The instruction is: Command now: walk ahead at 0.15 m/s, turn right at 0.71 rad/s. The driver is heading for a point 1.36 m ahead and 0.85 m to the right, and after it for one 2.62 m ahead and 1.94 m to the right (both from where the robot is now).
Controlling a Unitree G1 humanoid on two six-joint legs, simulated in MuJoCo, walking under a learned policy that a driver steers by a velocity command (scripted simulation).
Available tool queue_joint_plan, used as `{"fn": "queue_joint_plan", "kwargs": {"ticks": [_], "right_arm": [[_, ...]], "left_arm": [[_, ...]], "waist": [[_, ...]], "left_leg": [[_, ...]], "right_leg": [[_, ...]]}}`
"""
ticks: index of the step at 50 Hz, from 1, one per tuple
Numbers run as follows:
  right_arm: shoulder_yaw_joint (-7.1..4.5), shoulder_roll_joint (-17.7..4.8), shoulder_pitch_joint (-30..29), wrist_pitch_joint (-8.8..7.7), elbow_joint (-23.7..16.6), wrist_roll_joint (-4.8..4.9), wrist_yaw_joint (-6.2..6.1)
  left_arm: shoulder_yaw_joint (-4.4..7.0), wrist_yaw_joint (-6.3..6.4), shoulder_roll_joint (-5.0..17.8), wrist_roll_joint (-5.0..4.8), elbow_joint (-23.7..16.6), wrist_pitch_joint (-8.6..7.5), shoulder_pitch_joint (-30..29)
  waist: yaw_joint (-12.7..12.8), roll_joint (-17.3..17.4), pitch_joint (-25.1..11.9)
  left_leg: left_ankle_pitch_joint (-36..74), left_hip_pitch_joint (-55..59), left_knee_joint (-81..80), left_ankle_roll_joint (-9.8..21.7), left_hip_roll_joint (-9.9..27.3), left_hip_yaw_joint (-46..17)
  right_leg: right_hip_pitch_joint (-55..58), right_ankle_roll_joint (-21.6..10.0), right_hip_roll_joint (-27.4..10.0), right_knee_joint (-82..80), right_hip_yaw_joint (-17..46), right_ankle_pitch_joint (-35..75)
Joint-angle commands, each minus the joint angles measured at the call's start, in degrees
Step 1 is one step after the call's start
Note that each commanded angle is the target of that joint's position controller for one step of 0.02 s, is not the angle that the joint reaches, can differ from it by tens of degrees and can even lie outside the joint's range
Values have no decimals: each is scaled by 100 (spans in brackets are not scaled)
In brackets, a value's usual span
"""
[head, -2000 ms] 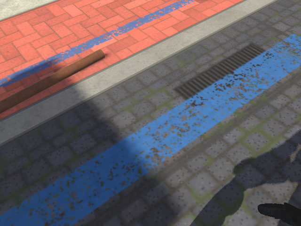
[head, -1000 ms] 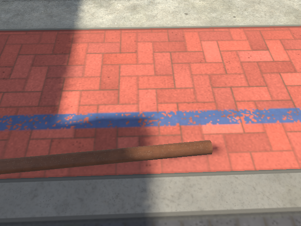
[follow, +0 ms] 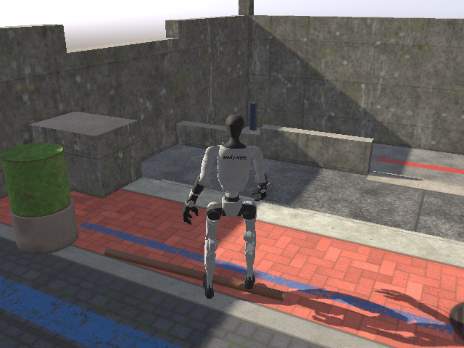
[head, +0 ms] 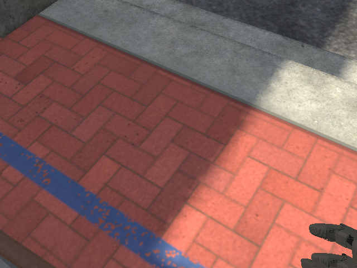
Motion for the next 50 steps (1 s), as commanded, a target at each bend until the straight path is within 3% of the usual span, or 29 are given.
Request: {"fn": "queue_joint_plan", "kwargs": {"ticks": [1,2,3,4,5,6,8,10,11,13,16,19,23,25,26,27,28,29,30,31,32,34,37,40,41,42,43,45,50], "right_arm": [[177,401,-3854,-315,-1977,46,156],[300,673,-2793,-381,-2081,77,168],[235,172,-1664,-408,-1588,116,127],[195,-70,-1464,-411,-1375,-40,20],[190,-83,-1709,-459,-1345,-154,-122],[192,-61,-2028,-531,-1387,-158,-196],[154,13,-1662,-542,-1160,95,-125],[103,144,-597,-504,-675,107,-29],[-22,-170,-498,-487,-553,-68,-77],[82,358,-837,-497,-831,-140,-273],[26,190,-925,-559,-785,-129,-336],[49,271,-853,-654,-512,-187,-336],[-91,-79,-155,-637,-22,-93,-460],[-115,-128,-148,-673,2,-12,-549],[-100,-90,-464,-698,-86,42,-543],[-64,142,-838,-688,-230,85,-395],[82,682,-307,-671,-570,28,-270],[172,445,213,-609,-476,21,-206],[47,-229,233,-606,-610,115,-137],[-50,-638,263,-583,-614,105,-99],[-120,-846,258,-450,-481,31,-95],[-77,-578,430,-257,-303,-85,-80],[-62,-561,1143,-278,76,-108,-27],[-115,-548,1869,-314,361,-136,-38],[-235,-957,2063,-296,388,-223,-111],[-239,-1333,1628,-249,173,-410,-214],[-244,-1277,1152,-278,-83,-451,-308],[-135,-727,622,-223,-242,-234,-481],[-185,-935,1276,-230,-29,-234,-606]], "left_arm": [[318,52,609,258,1271,17,4082],[173,38,825,436,617,-314,2420],[195,18,1140,382,-129,-596,890],[297,30,1327,124,-476,-686,364],[339,56,1345,-160,-496,-645,291],[351,144,1121,-299,-365,-541,430],[283,318,453,-329,-355,-318,317],[312,335,106,-428,-443,-141,313],[331,345,299,-484,-687,-48,885],[430,273,551,-464,-577,-98,779],[392,195,230,-297,-655,-142,645],[312,111,54,-106,-735,-260,426],[177,-297,-6,-102,-725,-674,229],[287,-461,350,-122,-569,-685,878],[377,-408,522,-35,-252,-703,1824],[396,-223,449,124,40,-749,2736],[302,-50,714,449,-443,-895,2101],[245,-23,767,405,-953,-990,1430],[442,-19,1138,142,-1205,-891,757],[494,20,1283,-8,-1468,-753,-24],[381,114,1017,-89,-1677,-556,-598],[422,127,1127,-73,-1769,-234,-812],[485,211,1231,-54,-1761,-60,-834],[324,230,778,-79,-1906,-24,-1407],[183,220,219,34,-1893,-17,-1172],[148,126,166,107,-2029,-115,-515],[227,43,569,-9,-1957,-200,-355],[320,107,861,-51,-1639,-126,-647],[119,91,393,-56,-1912,-32,-1381]], "waist": [[1968,-2492,-49],[591,-3493,3],[-279,-2907,-114],[-492,-1694,-206],[-475,-793,-198],[-297,-601,-392],[-447,-925,-688],[-705,383,-1053],[-469,484,-1817],[-587,68,-986],[-462,287,-345],[-463,309,-252],[-834,186,-296],[-443,137,-543],[115,-305,-692],[620,-1717,-721],[-171,-2476,-1401],[-236,-1703,-2386],[-301,-1391,-2815],[-588,-923,-2543],[-729,-255,-2045],[-787,-426,-1513],[-758,-620,-1992],[-1169,-697,-1814],[-1020,345,-1647],[-403,1787,-1612],[-331,1684,-1399],[-466,505,-870],[-970,206,-1080]], "left_leg": [[-929,-2871,3400,127,-1103,144],[-1518,-3058,4138,272,-1480,-816],[-1145,-2248,4084,383,-1421,-1255],[-729,-1506,3600,334,-1455,-1207],[-414,-1143,2660,256,-1513,-1196],[206,-665,1542,232,-1472,-1435],[2516,862,-1155,306,-1358,-1748],[5466,3388,-1951,515,-517,-2118],[5091,3753,-928,1240,985,-2539],[4081,2689,-1103,1253,505,-1840],[4555,1674,-1445,1208,322,-964],[4931,1145,-1450,1205,255,-351],[4717,525,-840,627,-215,527],[5048,3,74,473,-111,465],[4989,-800,1360,280,-341,612],[1127,-1896,3728,38,-1044,711],[-1168,-3616,5587,-15,-1209,-348],[-973,-3848,6127,-110,-1064,-1468],[-268,-3637,5795,25,-962,-1959],[153,-3565,5221,180,-637,-2012],[537,-3128,4175,82,-478,-1991],[550,-2010,2225,-176,-780,-1381],[1798,-805,1281,-329,-1133,-1132],[3181,405,-329,-152,-1107,-1023],[3285,885,-857,347,191,-2433],[3456,642,-1671,1420,1562,-4655],[2557,422,-1781,1796,1819,-5016],[2001,3,-1438,1210,947,-3064],[3630,526,-1364,1335,770,-1602]], "right_leg": [[2569,-1139,316,-2757,1622,3383],[1650,-1539,-130,-4127,4411,2607],[866,-1597,-408,-4621,5172,2316],[538,-1352,-288,-4474,4995,2554],[549,-1202,-150,-4215,4898,2789],[752,-1046,-40,-3982,4713,2801],[797,-519,748,-3353,4081,2392],[-1079,-102,1477,-911,3269,-1291],[-1528,-47,764,-368,2232,-1407],[-1592,62,411,183,1968,-790],[-1625,175,246,605,1074,38],[-1388,210,9,360,524,930],[467,107,444,-2518,-230,3040],[1526,-174,588,-3023,-114,3090],[2672,-498,801,-3532,-105,3444],[3718,-1129,723,-4249,228,4353],[5148,-2010,-775,-2314,1903,7066],[5375,-2848,-1649,-2135,3041,7592],[4963,-3015,-1856,-2781,3882,5773],[4280,-2776,-1784,-3124,4185,4112],[3160,-2391,-1487,-3418,3830,3195],[1671,-1983,-723,-3308,3227,3040],[1134,-1594,-92,-2865,2665,3261],[247,-968,595,-2328,2395,1500],[-576,-583,1393,-903,1609,-430],[-1309,-269,1587,526,1299,-1982],[-1581,-208,965,1588,1252,-1696],[-1564,-84,546,1947,983,-659],[-1163,57,202,807,495,13]]}}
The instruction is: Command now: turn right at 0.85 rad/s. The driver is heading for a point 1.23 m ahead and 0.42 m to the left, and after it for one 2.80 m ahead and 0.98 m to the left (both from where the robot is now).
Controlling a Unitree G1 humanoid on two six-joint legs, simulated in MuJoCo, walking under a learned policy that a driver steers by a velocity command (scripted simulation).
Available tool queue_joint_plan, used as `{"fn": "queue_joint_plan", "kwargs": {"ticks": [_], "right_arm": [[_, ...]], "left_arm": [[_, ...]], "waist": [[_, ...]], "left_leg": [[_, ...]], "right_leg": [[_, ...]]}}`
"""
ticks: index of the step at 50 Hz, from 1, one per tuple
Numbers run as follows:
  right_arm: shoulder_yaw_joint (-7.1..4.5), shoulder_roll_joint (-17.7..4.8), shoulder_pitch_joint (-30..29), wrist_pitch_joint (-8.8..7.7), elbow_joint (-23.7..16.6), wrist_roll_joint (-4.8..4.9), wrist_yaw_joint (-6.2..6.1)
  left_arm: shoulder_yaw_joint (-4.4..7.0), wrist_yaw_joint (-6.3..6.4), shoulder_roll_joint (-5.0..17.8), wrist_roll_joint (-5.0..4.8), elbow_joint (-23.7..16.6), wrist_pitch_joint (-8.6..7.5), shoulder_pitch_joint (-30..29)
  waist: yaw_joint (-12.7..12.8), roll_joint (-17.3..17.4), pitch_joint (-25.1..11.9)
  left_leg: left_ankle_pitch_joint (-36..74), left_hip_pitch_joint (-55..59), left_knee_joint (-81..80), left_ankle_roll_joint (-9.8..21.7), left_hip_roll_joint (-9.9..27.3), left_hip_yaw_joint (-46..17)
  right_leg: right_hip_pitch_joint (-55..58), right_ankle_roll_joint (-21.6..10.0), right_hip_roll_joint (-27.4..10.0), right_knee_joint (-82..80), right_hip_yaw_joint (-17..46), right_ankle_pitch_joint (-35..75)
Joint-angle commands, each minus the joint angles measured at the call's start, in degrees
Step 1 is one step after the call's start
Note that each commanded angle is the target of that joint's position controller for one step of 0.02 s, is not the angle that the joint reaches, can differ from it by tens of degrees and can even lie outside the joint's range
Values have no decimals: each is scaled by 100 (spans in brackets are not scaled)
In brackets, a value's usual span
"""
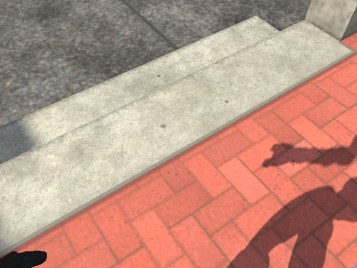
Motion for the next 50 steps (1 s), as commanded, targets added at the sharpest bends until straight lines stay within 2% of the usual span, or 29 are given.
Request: {"fn": "queue_joint_plan", "kwargs": {"ticks": [1,3,5,7,8,9,10,11,12,14,15,17,20,23,25,26,27,28,29,30,31,32,33,36,42,45,46,48,50], "right_arm": [[-271,-1094,24,-55,-314,4,-51],[-279,-1205,3,-13,-274,52,67],[-232,-1157,-9,-12,-209,159,192],[-41,-770,-150,-48,-91,284,316],[43,-591,158,-115,29,306,394],[136,-403,299,-193,-33,105,498],[149,-329,239,-234,-175,130,501],[39,-830,22,-199,-138,157,463],[-63,-1037,-37,-163,-163,229,438],[-174,-1135,68,-1,-136,232,340],[-196,-1039,208,78,-140,253,325],[-172,-792,258,188,-230,291,306],[-89,-557,64,262,-472,262,386],[-130,-680,85,291,-697,279,522],[-196,-720,435,327,-676,292,537],[-303,-927,697,323,-607,256,459],[-557,-1803,1014,280,-675,239,328],[-572,-2191,1046,127,-846,19,372],[-503,-1911,1060,-11,-878,-21,435],[-452,-1749,886,-92,-847,58,392],[-415,-1591,548,-83,-873,212,324],[-349,-1437,208,-25,-951,312,251],[-315,-1382,46,33,-1033,306,194],[-330,-1423,70,105,-1107,263,105],[-392,-1537,-30,192,-1237,279,57],[-411,-1567,-63,225,-1300,266,89],[-404,-1540,-21,228,-1306,292,96],[-364,-1507,-7,191,-1325,331,158],[-268,-1354,-184,135,-1356,307,211]], "left_arm": [[-89,-31,-18,12,-550,-63,-393],[-163,-74,-117,55,-494,-107,-292],[-159,-83,-58,68,-284,-122,11],[-202,-90,-243,138,104,-124,591],[-179,-73,-83,167,149,-108,634],[-90,-1,418,213,94,-72,776],[-58,18,616,387,79,-59,234],[-76,11,378,409,-73,-120,-121],[-18,26,491,368,-11,-155,-142],[26,82,502,276,84,-258,62],[-8,110,371,231,137,-294,104],[-15,137,230,178,166,-322,-88],[39,148,230,169,199,-301,-327],[142,96,433,101,311,-294,-196],[158,55,412,-26,381,-298,-260],[135,19,245,-14,528,-306,69],[60,4,-11,198,378,-309,89],[-53,44,-207,298,-76,-345,-666],[1,75,88,230,-38,-369,-908],[3,110,95,157,-11,-405,-944],[28,165,141,175,105,-422,-805],[67,206,250,214,141,-417,-733],[70,188,226,216,193,-415,-657],[11,119,56,170,353,-421,-455],[-7,63,56,114,417,-464,-682],[17,11,125,102,426,-537,-761],[29,-22,170,79,455,-576,-690],[71,-104,247,-19,473,-678,-651],[144,-153,297,-129,623,-800,-202]], "waist": [[-118,687,-653],[-79,864,-862],[-9,1080,-896],[324,973,-844],[269,865,-867],[135,-81,-1093],[-94,-1144,-881],[95,-890,-659],[128,-1048,-459],[295,-1162,-335],[220,-962,-341],[114,-692,-343],[133,-656,-451],[198,-729,-666],[-15,-610,-714],[-54,-119,-709],[-79,1648,-636],[-214,2367,-951],[-451,1351,-1190],[-292,1002,-977],[-77,544,-801],[84,572,-721],[172,680,-748],[205,612,-862],[117,910,-642],[46,1062,-635],[24,1037,-796],[9,1166,-663],[306,1289,-484]], "left_leg": [[1364,1229,-994,1302,1387,-1054],[1621,1038,-935,1392,1353,-890],[1653,923,-868,1408,1345,-911],[1470,427,-552,1130,1118,-775],[1033,-64,-453,716,918,-712],[-326,-631,311,222,494,-408],[-1409,-739,371,-75,208,-86],[-1318,-396,878,-210,178,-135],[-1145,-728,1308,-211,5,20],[-1957,-1382,2792,-275,81,-205],[-2130,-1516,3387,-323,132,-342],[-1829,-1690,3501,-393,273,-398],[-1308,-1238,2608,-391,364,-177],[-1056,-673,1766,-186,173,185],[-322,47,801,67,-79,440],[397,677,249,297,-217,183],[2961,1747,-290,960,968,-1814],[3683,2019,-629,2241,1942,-3856],[3051,2182,-752,2288,1910,-3554],[2633,2041,-687,1997,1610,-3138],[2356,1856,-639,1674,1326,-2765],[2266,1623,-628,1477,1161,-2553],[2337,1382,-632,1385,986,-2428],[2143,1343,-632,1296,742,-2385],[847,1005,-589,1152,487,-3018],[912,959,-459,1140,429,-3389],[53,930,-549,1151,378,-3508],[-1982,450,-840,1184,258,-3830],[-2666,-194,-741,1128,120,-3863]], "right_leg": [[-207,69,-315,-826,-39,-31],[678,-18,-172,-1720,-113,-484],[1360,-130,30,-2676,-202,-504],[2693,-355,111,-4759,-259,798],[3555,-469,-40,-5141,-26,1335],[4248,-723,-1142,-4955,1084,2629],[3126,-1406,-1854,-4836,1340,2453],[2638,-1552,-1627,-4929,1080,2024],[2694,-1480,-1493,-4924,929,1926],[2843,-1658,-1867,-4935,1007,2891],[2837,-1735,-1999,-4870,900,3525],[2901,-1656,-1973,-4891,520,3498],[2813,-1463,-1817,-4773,-61,3148],[2913,-1346,-1960,-4469,-299,3218],[2639,-974,-1912,-3912,-637,2722],[2199,-612,-1601,-3197,-959,1966],[561,30,-821,-1260,-1452,-65],[-796,265,135,101,-444,-2126],[-951,156,11,594,226,-1979],[-965,12,-46,520,365,-1505],[-953,-18,-155,184,428,-971],[-796,-17,-195,-152,468,-545],[-495,14,-97,-221,427,-251],[-258,115,188,-865,436,250],[106,186,461,-2278,639,547],[393,129,532,-2744,722,482],[594,81,524,-2946,720,503],[1231,-38,510,-3453,652,336],[2281,-164,401,-4150,499,416]]}}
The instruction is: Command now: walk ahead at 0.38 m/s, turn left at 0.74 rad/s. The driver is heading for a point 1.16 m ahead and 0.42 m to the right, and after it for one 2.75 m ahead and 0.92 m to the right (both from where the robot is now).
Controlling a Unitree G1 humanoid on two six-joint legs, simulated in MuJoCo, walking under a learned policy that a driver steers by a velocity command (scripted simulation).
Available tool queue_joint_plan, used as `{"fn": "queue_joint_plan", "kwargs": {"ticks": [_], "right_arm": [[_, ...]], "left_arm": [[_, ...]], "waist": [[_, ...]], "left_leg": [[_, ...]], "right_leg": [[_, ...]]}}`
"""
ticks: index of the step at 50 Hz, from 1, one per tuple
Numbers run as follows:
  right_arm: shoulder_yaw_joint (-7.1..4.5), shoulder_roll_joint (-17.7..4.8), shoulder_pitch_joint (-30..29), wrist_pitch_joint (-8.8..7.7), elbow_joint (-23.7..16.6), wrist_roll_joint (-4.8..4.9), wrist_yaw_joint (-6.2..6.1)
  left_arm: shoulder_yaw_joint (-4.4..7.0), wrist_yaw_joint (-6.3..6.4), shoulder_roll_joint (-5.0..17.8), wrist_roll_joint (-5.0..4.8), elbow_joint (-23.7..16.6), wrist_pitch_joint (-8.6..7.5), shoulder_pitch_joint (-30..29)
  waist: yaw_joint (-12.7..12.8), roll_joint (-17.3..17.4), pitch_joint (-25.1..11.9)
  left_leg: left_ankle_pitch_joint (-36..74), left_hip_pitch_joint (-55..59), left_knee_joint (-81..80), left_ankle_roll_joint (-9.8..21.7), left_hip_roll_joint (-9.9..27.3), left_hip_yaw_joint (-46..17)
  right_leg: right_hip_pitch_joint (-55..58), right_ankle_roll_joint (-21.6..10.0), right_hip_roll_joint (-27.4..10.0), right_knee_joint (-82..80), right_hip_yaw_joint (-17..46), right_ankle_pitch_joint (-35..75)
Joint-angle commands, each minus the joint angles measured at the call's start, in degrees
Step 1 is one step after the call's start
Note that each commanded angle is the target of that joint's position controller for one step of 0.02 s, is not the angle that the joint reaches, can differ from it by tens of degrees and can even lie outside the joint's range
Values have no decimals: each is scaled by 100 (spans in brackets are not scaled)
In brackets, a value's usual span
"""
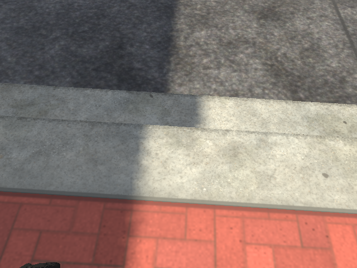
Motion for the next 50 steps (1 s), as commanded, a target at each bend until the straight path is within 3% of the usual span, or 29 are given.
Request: {"fn": "queue_joint_plan", "kwargs": {"ticks": [1,2,3,4,6,9,14,17,19,20,21,22,23,24,26,29,32,35,37,39,40,41,42,43,44,45,46,48,50], "right_arm": [[-80,-555,-182,-157,-378,-49,49],[72,-123,74,-224,-279,-107,61],[218,262,95,-319,-383,-84,63],[132,-117,-63,-449,-560,77,35],[58,-557,-350,-630,-439,-81,85],[132,-251,-796,-908,-485,-236,140],[242,184,-1262,-1097,-526,-88,262],[107,-44,-1129,-1128,-486,82,263],[-46,-325,-452,-1114,-341,111,163],[-178,-638,573,-1088,-165,108,74],[-263,-1080,1632,-988,47,-87,33],[-276,-1051,1638,-947,180,-180,145],[-158,-584,1345,-943,143,-181,159],[-95,-344,1325,-924,221,-190,136],[-5,-94,1077,-874,402,-286,153],[55,125,755,-928,599,-214,198],[15,-118,298,-983,679,-210,158],[-50,-461,589,-1016,886,-166,127],[-110,-854,842,-987,1004,-210,121],[-182,-1255,926,-829,1012,-240,70],[-210,-1368,763,-759,913,-236,57],[-174,-1297,510,-781,751,-195,50],[101,-338,740,-902,727,-319,106],[304,-7,1364,-1175,150,-88,175],[198,-751,531,-1364,45,10,207],[201,-711,80,-1396,-138,139,180],[237,-591,47,-1383,-47,18,128],[203,-531,413,-1206,128,-140,129],[191,-495,346,-1047,137,-216,135]], "left_arm": [[235,-70,584,-108,-189,-283,460],[251,-75,680,3,-62,-339,1037],[228,-102,960,255,-6,-371,1481],[270,-178,1129,355,15,-431,1340],[103,-132,701,50,-83,-399,1160],[27,-71,737,-41,-20,-295,1635],[-19,57,765,-107,32,-166,1742],[-37,52,770,-174,73,-134,1777],[-80,44,625,-158,14,-134,1622],[-143,2,400,-93,-94,-185,1407],[-310,5,-176,-102,-310,-273,1595],[-328,75,31,-349,-517,-327,1799],[-250,88,328,-367,-459,-280,1486],[-231,54,387,-244,-415,-232,1210],[-234,-36,185,-144,-471,-152,923],[-334,-150,-148,-184,-691,36,672],[-358,-220,-40,-126,-898,55,377],[-400,-386,-26,-49,-1050,0,-338],[-331,-460,141,-84,-1133,-37,-505],[-137,-468,580,-188,-1093,-9,78],[49,-447,943,-218,-859,50,1117],[298,-370,1387,-203,-449,141,2598],[278,-250,1519,-249,-166,229,2812],[257,-259,1839,-65,-618,82,2234],[221,-236,1350,-2,-726,-3,2290],[184,-229,1266,46,-643,-102,2209],[156,-251,1189,65,-665,-194,1809],[53,-214,935,192,-781,-263,1168],[-41,-153,641,33,-662,-254,1143]], "waist": [[363,1010,-473],[466,405,-842],[422,-701,-738],[282,-1273,54],[292,-610,598],[469,-623,449],[488,-1080,293],[274,-1106,141],[-197,-961,-131],[-748,-677,-745],[-970,827,-1879],[-740,1892,-1786],[-744,1400,-887],[-769,990,-344],[-473,645,304],[-135,578,638],[140,464,917],[-92,-37,1094],[-18,167,835],[522,769,177],[1086,936,-421],[1810,638,-1030],[1321,-842,-799],[451,-2130,-2163],[998,-855,-2162],[768,-227,-1135],[372,686,-527],[-189,339,-80],[-278,183,299]], "left_leg": [[-2364,-638,-712,586,1127,-1408],[-2591,-1076,555,313,765,-705],[-2180,-2056,2089,18,103,346],[-1807,-3021,2873,-40,380,434],[-833,-3179,3098,-157,900,830],[67,-2675,2374,-317,1080,1229],[266,-694,262,-632,525,1706],[595,576,-403,-641,515,1576],[567,1886,-837,-478,768,1527],[341,3322,-803,-245,1365,1078],[-1173,5194,-956,341,2828,-886],[-2795,4691,-1417,846,3558,-2571],[-2840,4031,-1515,815,3350,-2097],[-1989,3551,-1605,706,3069,-1192],[-735,2651,-1895,600,2668,-126],[555,1830,-2184,468,2512,964],[1300,1106,-2554,347,2293,2022],[2063,1074,-2769,153,2137,2816],[4821,1521,-2315,60,2197,3062],[7827,2174,-875,-1,2370,3122],[8518,1948,425,17,2440,3075],[7642,748,2261,-103,2222,2993],[-109,-1123,4732,-336,1227,2735],[-1841,-2777,6410,-414,446,1448],[-990,-3026,5936,-198,814,776],[-731,-3086,5445,-121,940,903],[-442,-2711,4903,-148,1172,890],[-239,-2003,4335,-303,1388,786],[-240,-1852,3636,-519,1496,937]], "right_leg": [[1705,-257,-319,-987,-231,304],[2598,-548,-1024,-1245,525,-331],[2961,-1161,-1965,-2055,2487,-2425],[2375,-1807,-2516,-2619,4211,-3713],[1977,-1769,-2231,-2547,3385,-2833],[1846,-1543,-1555,-2599,2441,-1599],[759,-1500,-1009,-2438,1614,-395],[406,-1402,-1046,-2180,1850,-391],[16,-1130,-867,-1431,1726,398],[-677,-863,-615,-83,1341,651],[-2106,-589,-162,1948,520,-841],[-2989,-519,-545,3229,98,-1279],[-3432,-495,-902,3913,-33,-773],[-3512,-489,-1029,4162,-208,-398],[-3393,-544,-1318,4184,-271,-25],[-3296,-535,-1497,4274,-294,239],[-2876,-387,-1464,3377,-415,1139],[-2027,-613,-1197,1821,-1107,1966],[-1195,-907,-673,1302,-1661,1864],[-326,-1160,-165,1299,-1959,1114],[942,-1339,20,1316,-1940,865],[3172,-1622,-16,718,-1476,1282],[4398,-1855,-690,746,-84,1096],[5592,-3205,-1955,-792,3717,-943],[5236,-2831,-2006,-1724,4309,-2035],[4285,-2574,-1911,-2028,4035,-1895],[3165,-2411,-1722,-2044,3585,-1279],[1778,-2402,-1212,-2018,2628,-217],[1013,-2380,-936,-2150,2023,201]]}}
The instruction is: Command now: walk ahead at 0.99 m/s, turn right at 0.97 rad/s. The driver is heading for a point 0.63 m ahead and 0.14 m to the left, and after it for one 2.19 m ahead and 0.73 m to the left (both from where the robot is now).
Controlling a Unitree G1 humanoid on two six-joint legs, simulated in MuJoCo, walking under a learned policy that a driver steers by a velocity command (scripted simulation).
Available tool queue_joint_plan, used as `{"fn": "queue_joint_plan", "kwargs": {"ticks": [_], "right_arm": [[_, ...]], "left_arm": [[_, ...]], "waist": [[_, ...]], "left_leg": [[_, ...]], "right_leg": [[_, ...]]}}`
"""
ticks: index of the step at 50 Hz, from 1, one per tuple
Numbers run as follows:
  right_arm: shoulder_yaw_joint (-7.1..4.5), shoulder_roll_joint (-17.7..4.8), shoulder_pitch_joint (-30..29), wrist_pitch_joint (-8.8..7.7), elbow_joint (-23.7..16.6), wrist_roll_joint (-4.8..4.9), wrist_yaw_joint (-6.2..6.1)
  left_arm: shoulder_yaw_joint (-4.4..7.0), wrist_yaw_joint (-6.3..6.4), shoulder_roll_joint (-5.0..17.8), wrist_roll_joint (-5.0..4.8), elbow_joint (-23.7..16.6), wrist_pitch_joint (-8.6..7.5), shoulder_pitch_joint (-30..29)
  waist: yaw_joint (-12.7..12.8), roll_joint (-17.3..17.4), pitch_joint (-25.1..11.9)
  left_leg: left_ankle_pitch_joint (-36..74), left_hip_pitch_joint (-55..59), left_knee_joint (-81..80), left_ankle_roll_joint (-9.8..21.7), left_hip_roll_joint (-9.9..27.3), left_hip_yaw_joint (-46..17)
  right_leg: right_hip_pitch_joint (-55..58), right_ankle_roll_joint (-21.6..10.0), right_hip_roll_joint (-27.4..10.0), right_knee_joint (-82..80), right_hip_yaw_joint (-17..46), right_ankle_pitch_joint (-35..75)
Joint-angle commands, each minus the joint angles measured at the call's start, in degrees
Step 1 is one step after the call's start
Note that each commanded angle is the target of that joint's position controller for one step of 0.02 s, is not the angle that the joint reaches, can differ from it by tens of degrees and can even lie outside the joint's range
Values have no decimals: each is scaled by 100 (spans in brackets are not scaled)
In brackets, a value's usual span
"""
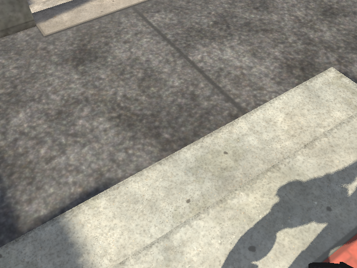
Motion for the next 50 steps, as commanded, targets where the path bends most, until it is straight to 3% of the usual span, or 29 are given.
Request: {"fn": "queue_joint_plan", "kwargs": {"ticks": [1,4,7,9,10,11,12,13,14,15,16,17,19,21,24,27,29,30,31,32,33,34,36,38,40,42,44,48,50], "right_arm": [[-265,-821,261,107,-321,-139,-33],[-120,-351,-814,65,-768,-272,19],[-280,-473,-1115,11,-1035,-90,4],[-512,-837,-177,-41,-738,47,-22],[-644,-1011,461,-44,-607,109,-50],[-787,-1197,1545,-24,-356,198,-79],[-777,-1221,2714,78,-20,315,-80],[-622,-1330,2571,89,92,108,44],[-509,-1138,2303,54,-74,-99,189],[-530,-861,2000,67,-108,37,228],[-520,-675,1859,132,-94,88,200],[-514,-808,1668,118,-76,49,213],[-415,-552,1470,88,-31,43,198],[-373,-485,1405,151,57,136,112],[-426,-626,1488,246,143,238,3],[-526,-867,1769,513,326,224,-85],[-556,-841,1571,675,211,270,-151],[-528,-724,1332,730,71,186,-156],[-494,-631,987,731,-148,203,-161],[-318,174,2302,763,-75,208,-121],[-280,22,2905,767,-28,172,-114],[-376,-192,2526,837,17,195,-153],[-484,-493,1655,1055,-185,115,-294],[-476,-425,1314,1241,-353,-80,-253],[-566,-480,1046,1297,-457,-123,-195],[-611,-599,395,1307,-652,32,-1],[-552,-466,62,1298,-758,40,278],[-599,-550,-215,1340,-713,310,630],[-598,-525,-313,1338,-608,297,642]], "left_arm": [[168,139,609,-113,-483,-186,-427],[182,286,672,-151,-239,-118,-270],[300,344,923,-203,-26,-72,-7],[244,352,763,-34,-52,-81,-309],[234,341,742,16,-95,-77,-505],[228,306,814,150,-226,-55,-996],[157,282,601,160,-264,-28,-1162],[-107,243,-523,208,-164,-36,87],[-239,245,-626,-180,-42,-133,1157],[-171,240,-27,-354,-259,-189,417],[-84,253,429,-170,-480,-234,-980],[-104,237,330,-76,-668,-280,-1394],[-171,194,135,34,-808,-324,-1462],[-163,199,228,93,-790,-344,-1399],[-343,151,-15,213,-1067,-470,-2227],[-251,75,28,204,-1015,-566,-2270],[-23,47,365,248,-746,-593,-1502],[84,60,429,281,-582,-585,-834],[118,96,415,267,-421,-557,174],[74,81,563,200,-474,-453,71],[105,48,603,-23,-520,-287,-333],[101,50,337,-114,-467,-189,-514],[94,22,139,28,-362,-82,-930],[192,110,405,110,-269,-171,-1230],[256,166,580,66,-74,-237,-1318],[210,520,335,-107,56,-222,-1215],[163,734,316,-118,98,-111,-1131],[201,765,498,-90,47,25,-932],[237,703,500,-100,108,70,-576]], "waist": [[-406,123,19],[8,-135,267],[239,-451,-155],[-250,-836,-693],[-688,-976,-941],[-1469,-949,-1231],[-1952,-577,-1275],[-873,1672,-1715],[-270,2791,-1708],[-293,1577,-1116],[-592,0,-270],[-409,-280,24],[-74,27,17],[63,296,-34],[-215,160,-102],[-283,394,-267],[133,465,-879],[626,375,-1275],[1202,177,-1580],[355,-1711,-2193],[-118,-2424,-2241],[-119,-1686,-1472],[-185,-330,-876],[-200,-210,-681],[-327,-328,-664],[-173,-504,-430],[-105,-562,-523],[-46,-366,-372],[112,-231,-341]], "left_leg": [[260,-609,-967,-247,170,205],[2011,106,-2797,-408,-208,676],[3089,1578,-3755,-448,-673,665],[3168,2370,-3159,-453,-659,822],[2626,2742,-3060,-434,-738,1052],[2147,3344,-3054,-348,-749,1309],[1397,3565,-4225,68,-216,651],[1078,4664,-3402,714,621,-997],[720,4807,-4643,1624,1362,-3901],[-1303,4373,-5724,1982,1658,-4975],[-1419,3440,-5966,1761,1343,-4315],[-972,2641,-5848,1758,1155,-3922],[-201,1984,-5792,1659,529,-2969],[516,1672,-5788,1621,261,-2284],[1283,1050,-5793,1543,177,-1702],[1980,303,-5442,1232,-61,-1448],[3013,710,-4190,701,-180,-1216],[3915,299,-3067,429,-385,-1062],[3389,-255,-1449,145,-664,-990],[-1554,-888,462,-156,-1256,-637],[-1905,-1372,1132,-243,-790,-226],[-1619,-1854,1354,-310,-485,17],[-1208,-1807,941,-216,-120,226],[-439,-1310,759,-105,154,263],[799,-1299,263,10,70,407],[2052,-1600,-1009,152,130,181],[4005,-695,-2675,74,-78,519],[4541,345,-3706,-5,-178,874],[4629,312,-4297,78,-20,886]], "right_leg": [[-166,-1000,-1334,-1983,2417,195],[-1061,-623,-767,-1786,1691,766],[-1302,-331,-815,-1766,2039,612],[-798,-227,-997,-1251,1837,1697],[-369,-97,-1013,-516,1709,3108],[-179,100,-1041,864,1506,4414],[-167,298,-1001,2762,1380,3884],[-1497,441,-270,5314,1376,-1815],[-2825,529,28,6446,1500,-2497],[-3720,443,-591,6403,908,-1717],[-3637,379,-883,5834,625,-1058],[-3430,396,-993,5365,704,-748],[-2877,494,-1243,4265,863,-423],[-2489,645,-1469,2906,839,-154],[-1619,909,-1330,1375,458,860],[69,995,-783,701,81,2072],[895,852,-826,692,383,2623],[1915,808,-727,1004,120,2732],[2800,582,-1119,533,419,2746],[3220,-424,-3070,25,2459,4072],[2922,-821,-3471,-370,3650,3699],[2265,-819,-3457,-415,3324,3305],[1073,-745,-3236,-506,2486,2394],[153,-735,-3432,-480,1995,2885],[-59,-512,-3053,-369,1160,2343],[-189,59,-2845,-124,436,730],[-574,482,-2405,325,-364,-238],[-1047,771,-2572,1341,-818,-523],[-657,994,-2667,2175,-888,-555]]}}
Keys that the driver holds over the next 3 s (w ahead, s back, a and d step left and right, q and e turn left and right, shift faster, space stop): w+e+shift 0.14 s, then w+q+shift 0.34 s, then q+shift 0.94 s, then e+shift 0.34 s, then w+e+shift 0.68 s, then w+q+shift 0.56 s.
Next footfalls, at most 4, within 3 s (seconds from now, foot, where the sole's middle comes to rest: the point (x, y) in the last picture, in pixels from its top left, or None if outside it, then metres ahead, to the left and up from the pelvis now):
0.24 left None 0.42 0.15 -0.76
0.62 right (233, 207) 0.69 -0.17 -0.76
1.08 left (159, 198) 0.82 0.14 -0.94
1.54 right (188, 168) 0.98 0.01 -0.94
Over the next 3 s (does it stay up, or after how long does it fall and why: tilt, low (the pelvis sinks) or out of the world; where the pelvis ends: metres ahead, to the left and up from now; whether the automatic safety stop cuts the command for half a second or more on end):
stays up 1.67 0.29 -0.40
